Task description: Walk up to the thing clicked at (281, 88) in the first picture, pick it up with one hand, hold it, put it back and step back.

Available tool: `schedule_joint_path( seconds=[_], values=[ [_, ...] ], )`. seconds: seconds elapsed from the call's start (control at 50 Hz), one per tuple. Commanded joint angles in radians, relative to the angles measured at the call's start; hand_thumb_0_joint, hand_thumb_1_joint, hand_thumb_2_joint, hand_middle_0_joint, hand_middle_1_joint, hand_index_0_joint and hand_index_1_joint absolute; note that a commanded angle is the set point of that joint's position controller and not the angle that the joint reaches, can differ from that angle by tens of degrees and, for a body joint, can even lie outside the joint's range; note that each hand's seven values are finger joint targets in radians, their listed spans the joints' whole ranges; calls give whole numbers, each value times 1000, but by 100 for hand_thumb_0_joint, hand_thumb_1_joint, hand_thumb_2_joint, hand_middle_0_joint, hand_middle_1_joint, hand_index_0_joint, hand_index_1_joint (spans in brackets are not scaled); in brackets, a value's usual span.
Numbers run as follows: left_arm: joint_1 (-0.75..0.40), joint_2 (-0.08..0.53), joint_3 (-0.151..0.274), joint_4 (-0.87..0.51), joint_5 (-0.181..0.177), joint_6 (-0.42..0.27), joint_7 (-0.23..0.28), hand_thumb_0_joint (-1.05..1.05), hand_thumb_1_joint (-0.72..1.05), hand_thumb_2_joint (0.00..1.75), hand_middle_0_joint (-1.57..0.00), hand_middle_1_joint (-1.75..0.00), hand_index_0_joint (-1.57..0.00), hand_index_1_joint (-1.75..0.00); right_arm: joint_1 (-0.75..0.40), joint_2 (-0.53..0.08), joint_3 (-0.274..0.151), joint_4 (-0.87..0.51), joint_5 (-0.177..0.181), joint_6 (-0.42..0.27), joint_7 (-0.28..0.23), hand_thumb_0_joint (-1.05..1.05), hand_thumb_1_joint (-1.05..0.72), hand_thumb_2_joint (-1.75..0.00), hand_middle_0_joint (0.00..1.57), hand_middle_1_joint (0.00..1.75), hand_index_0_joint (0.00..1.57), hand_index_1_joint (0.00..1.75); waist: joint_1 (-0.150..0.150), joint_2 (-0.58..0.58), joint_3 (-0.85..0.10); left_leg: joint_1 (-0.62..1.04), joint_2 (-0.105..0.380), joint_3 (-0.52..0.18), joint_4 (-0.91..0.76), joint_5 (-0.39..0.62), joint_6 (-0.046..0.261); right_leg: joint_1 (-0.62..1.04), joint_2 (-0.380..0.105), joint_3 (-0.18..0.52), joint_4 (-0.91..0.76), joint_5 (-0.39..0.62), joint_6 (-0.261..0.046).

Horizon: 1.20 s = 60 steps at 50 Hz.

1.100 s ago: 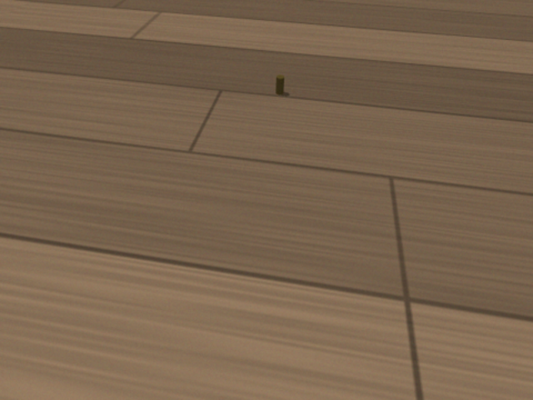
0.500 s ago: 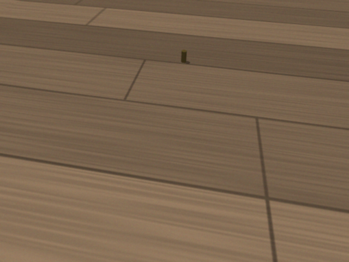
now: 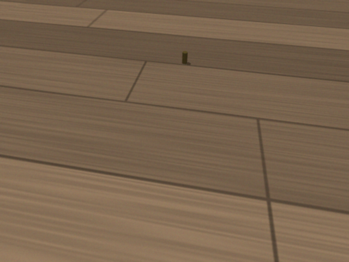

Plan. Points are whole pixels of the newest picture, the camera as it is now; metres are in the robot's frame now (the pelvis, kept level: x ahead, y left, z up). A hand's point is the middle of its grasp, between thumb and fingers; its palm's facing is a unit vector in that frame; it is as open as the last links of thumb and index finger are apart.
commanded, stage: stand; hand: left
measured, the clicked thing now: (184, 57) +2.24 -0.16 -0.72
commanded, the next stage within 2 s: walk up in 0.02 s
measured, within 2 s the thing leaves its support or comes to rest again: neither
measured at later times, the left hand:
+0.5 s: hand (108, 236) +0.23 +0.18 -0.13, palm faces -0.06 -0.90 -0.42, open 7.4 cm
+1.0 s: hand (137, 148) +0.54 +0.13 -0.16, palm faces -0.20 -0.91 -0.35, open 7.4 cm
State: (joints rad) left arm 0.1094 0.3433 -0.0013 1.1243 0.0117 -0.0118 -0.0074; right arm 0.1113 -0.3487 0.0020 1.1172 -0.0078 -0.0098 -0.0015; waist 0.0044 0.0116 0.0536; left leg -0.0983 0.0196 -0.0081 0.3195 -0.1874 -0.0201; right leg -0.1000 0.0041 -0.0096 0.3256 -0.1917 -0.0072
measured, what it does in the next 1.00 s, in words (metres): walks ahead: right foot, then left foot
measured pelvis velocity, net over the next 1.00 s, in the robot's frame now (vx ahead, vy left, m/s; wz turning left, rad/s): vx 0.45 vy -0.13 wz -0.16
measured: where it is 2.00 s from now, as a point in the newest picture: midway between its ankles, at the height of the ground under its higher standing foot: (208, 145)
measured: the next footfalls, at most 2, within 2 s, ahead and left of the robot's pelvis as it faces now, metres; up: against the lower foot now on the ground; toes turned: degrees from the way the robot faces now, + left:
right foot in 0.34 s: +0.18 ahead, -0.22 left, +0.00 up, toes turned -11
left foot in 0.82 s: +0.53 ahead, +0.00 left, +0.00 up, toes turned -2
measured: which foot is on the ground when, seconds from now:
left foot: down 0.00-0.36, up 0.38-0.80, down 0.82-1.00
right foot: down 0.00-0.10, up 0.12-0.32, down 0.34-0.86, up 0.88-1.00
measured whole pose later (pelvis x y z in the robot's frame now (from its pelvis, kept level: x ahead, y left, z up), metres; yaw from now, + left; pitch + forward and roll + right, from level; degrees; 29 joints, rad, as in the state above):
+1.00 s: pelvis +0.45 -0.13 -0.01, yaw -9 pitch -1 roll +1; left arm 0.27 0.44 0.02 0.95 -0.02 -0.07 -0.06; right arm 0.19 -0.38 -0.07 0.86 -0.01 -0.09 0.06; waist -0.01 -0.04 0.07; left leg -0.25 0.07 0.11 0.50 -0.23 -0.01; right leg -0.40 -0.02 0.05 1.15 -0.38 -0.04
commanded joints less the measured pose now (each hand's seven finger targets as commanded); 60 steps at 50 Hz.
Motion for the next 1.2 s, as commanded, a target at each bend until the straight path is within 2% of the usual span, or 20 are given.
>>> schedule_joint_path(
  seconds=[0.0, 0.04, 0.1, 0.26, 0.32, 0.34, 0.36, 0.38, 0.4, 0.5, 0.6, 0.72, 0.8, 0.82, 0.84, 0.86, 0.92, 0.96, 1.12, 1.18],
  values=[
    [7, 342, 122, -148, 20, -38, -27, 0, 90, 90, -20, -30, -20, -30, 44, -342, -122, -126, -27, -54, 16, 0, -90, -90, 20, 30, 20, 30, -13, -30, -227, 50, 114, -95, 64, -429, 116, -50, -100, 142, 44, -390, -58],
    [-90, 298, 119, -173, 28, -31, -56, 0, 90, 90, -20, -30, -20, -30, 47, -346, -140, -120, -42, -60, 35, 0, -90, -90, 20, 30, 20, 30, -50, 49, -53, 42, 151, -169, 13, -633, 144, -385, -89, 134, 153, -515, -58],
    [-220, 259, 109, -253, 32, -45, -72, 0, 90, 90, -20, -30, -20, -30, 116, -391, -174, -138, -31, -83, 33, 0, -90, -90, 20, 30, 20, 30, -107, 124, 63, 157, 464, -479, -241, -560, 287, -679, -109, 103, 495, -280, -18],
    [7, 284, 127, -199, 13, -42, -115, 0, 90, 90, -20, -30, -20, -30, -71, -361, -165, -219, -39, -86, 60, 0, -90, -90, 20, 30, 20, 30, 29, 174, -24, -95, 231, -36, -154, -418, 173, -212, -105, -35, 304, -116, 20],
    [266, 336, 159, -108, 16, -57, -88, 0, 90, 90, -20, -30, -20, -30, -110, -306, -143, -227, -39, -72, 60, 0, -90, -90, 20, 30, 20, 30, 168, -90, -98, -384, 126, 122, 280, -421, 118, 243, -50, -92, 205, -1, 5],
    [396, 411, 187, -78, 23, -66, -66, 0, 90, 90, -20, -30, -20, -30, -83, -222, -113, -238, -42, -71, 62, 0, -90, -90, 20, 30, 20, 30, 231, -377, -145, -581, -2, 178, 640, -465, 94, 400, -86, 44, 105, -229, -21],
    [400, 458, 194, -119, 29, -72, -49, 0, 90, 90, -20, -30, -20, -30, -60, -179, -91, -262, -24, -65, 67, 0, -90, -90, 20, 30, 20, 30, 215, -453, -114, -717, -49, 64, 854, -443, 46, 323, -293, 486, -112, -638, -63],
    [272, 489, 182, -170, 15, -75, -51, 0, 90, 90, -20, -30, -20, -30, -62, -276, -114, -263, -19, -61, 65, 0, -90, -90, 20, 30, 20, 30, 151, -287, -54, -664, 1, -23, 892, -323, 36, 141, -419, 744, -290, -826, -153],
    [160, 509, 183, -211, 2, -79, -51, 0, 90, 90, -20, -30, -20, -30, -68, -327, -128, -253, -23, -62, 66, 0, -90, -90, 20, 30, 20, 30, 103, -213, 40, -650, 76, -56, 906, -258, 40, 22, -438, 760, -311, -835, -193],
    [68, 360, 136, -230, -19, -112, -39, 0, 90, 90, -20, -30, -20, -30, 79, -305, -122, -176, 0, -56, 96, 0, -90, -90, 20, 30, 20, 30, -6, -100, 49, -486, 123, -64, 735, -18, 46, -90, -259, 280, -230, -407, -128],
    [94, 380, 133, -248, -16, -129, -37, 0, 90, 90, -20, -30, -20, -30, -44, -293, -133, -257, -16, -40, 122, 0, -90, -90, 20, 30, 20, 30, 7, -76, 104, -537, 132, -18, 530, 72, -12, -113, -239, 174, -282, -369, -169],
    [192, 375, 128, -225, -14, -112, -41, 0, 90, 90, -20, -30, -20, -30, -188, -240, -116, -319, -15, -64, 120, 0, -90, -90, 20, 30, 20, 30, 80, -50, 31, -356, 102, 59, 230, 149, 13, 22, -209, 41, -165, 23, -166],
    [209, 339, 108, -247, -26, -89, -27, 0, 90, 90, -20, -30, -20, -30, 164, -294, -155, -224, -42, -77, 81, 0, -90, -90, 20, 30, 20, 30, -71, 77, -190, 115, -16, 135, 127, 30, 96, -13, -140, -51, 389, 414, -111],
    [253, 281, 89, -261, -22, -83, -23, 0, 90, 90, -20, -30, -20, -30, 329, -367, -187, -194, -60, -79, 66, 0, -90, -90, 20, 30, 20, 30, -143, 206, -277, 373, 102, -31, 141, -116, 165, -274, -91, -76, 679, 247, -66],
    [281, 220, 70, -291, -47, -88, -22, 0, 90, 90, -20, -30, -20, -30, 374, -450, -210, -226, -58, -86, 55, 0, -90, -90, 20, 30, 20, 30, -149, 374, -344, 596, 388, -541, 83, -187, 265, -597, 80, -19, 912, -279, -21],
    [233, 328, 89, -277, -44, -89, -7, 0, 90, 90, -20, -30, -20, -30, 340, -454, -218, -234, -14, -86, 50, 0, -90, -90, 20, 30, 20, 30, -138, 260, -339, 583, 465, -707, 4, -202, 366, -679, 18, 100, 966, -320, -57],
    [98, 308, 81, -283, -43, -113, -25, 0, 90, 90, -20, -30, -20, -30, 212, -344, -166, -273, -2, -89, 36, 0, -90, -90, 20, 30, 20, 30, -93, 64, -158, 234, 317, -224, 25, 248, 255, -570, -73, 162, 869, -168, -41],
    [155, 283, 82, -266, -44, -96, -43, 0, 90, 90, -20, -30, -20, -30, 162, -313, -145, -284, 11, -97, 40, 0, -90, -90, 20, 30, 20, 30, -31, 81, -92, 30, 273, -91, -20, 254, 231, -447, -99, 107, 773, -131, -18],
    [154, 280, 118, -244, -9, -85, -86, 0, 90, 90, -20, -30, -20, -30, 23, -345, -139, -327, 7, -117, 62, 0, -90, -90, 20, 30, 20, 30, 59, 118, -15, -267, 229, 55, -2, -130, 198, -108, -104, -57, 319, 187, -4],
    [296, 339, 157, -190, -5, -81, -73, 0, 90, 90, -20, -30, -20, -30, 43, -303, -125, -311, 3, -110, 60, 0, -90, -90, 20, 30, 20, 30, 151, -58, -94, -430, 149, 105, 326, -54, 142, 207, -60, -66, 337, 50, -47]
  ],
)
